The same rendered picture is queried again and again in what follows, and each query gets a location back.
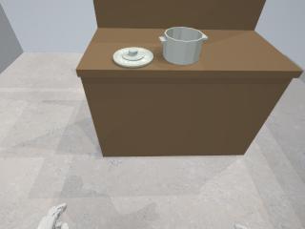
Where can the lid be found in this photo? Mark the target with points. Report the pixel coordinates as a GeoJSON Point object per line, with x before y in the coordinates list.
{"type": "Point", "coordinates": [142, 58]}

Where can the table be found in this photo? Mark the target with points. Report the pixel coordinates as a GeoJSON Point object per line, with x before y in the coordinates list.
{"type": "Point", "coordinates": [213, 107]}

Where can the knob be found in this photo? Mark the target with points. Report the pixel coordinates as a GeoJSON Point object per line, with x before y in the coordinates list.
{"type": "Point", "coordinates": [133, 51]}

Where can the left robot hand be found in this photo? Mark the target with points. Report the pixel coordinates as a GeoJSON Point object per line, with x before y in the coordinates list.
{"type": "Point", "coordinates": [49, 221]}

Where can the pot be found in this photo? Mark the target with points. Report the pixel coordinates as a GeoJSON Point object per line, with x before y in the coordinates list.
{"type": "Point", "coordinates": [182, 45]}

